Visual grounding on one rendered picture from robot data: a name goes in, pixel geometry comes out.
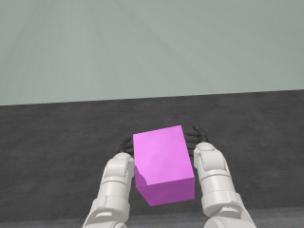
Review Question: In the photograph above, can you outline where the right robot upper arm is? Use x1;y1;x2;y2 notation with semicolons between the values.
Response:
203;216;256;228

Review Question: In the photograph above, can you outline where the right robot hand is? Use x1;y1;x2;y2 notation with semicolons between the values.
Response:
187;125;209;158

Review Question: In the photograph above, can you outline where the carton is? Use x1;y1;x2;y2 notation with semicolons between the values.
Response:
133;125;195;206

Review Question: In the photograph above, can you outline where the left robot hand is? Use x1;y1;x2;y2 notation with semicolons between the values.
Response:
117;137;135;169

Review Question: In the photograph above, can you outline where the robot left forearm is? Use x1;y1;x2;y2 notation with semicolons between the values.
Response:
82;152;135;228

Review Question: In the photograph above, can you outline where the robot right forearm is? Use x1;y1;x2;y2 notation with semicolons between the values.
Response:
193;142;257;228

